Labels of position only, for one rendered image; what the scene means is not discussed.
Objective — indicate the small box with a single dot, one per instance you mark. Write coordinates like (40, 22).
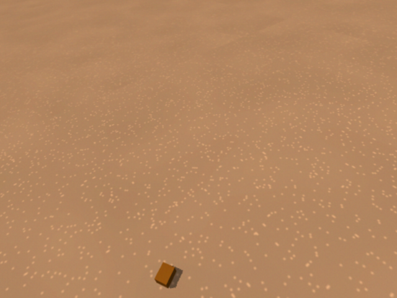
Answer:
(165, 275)

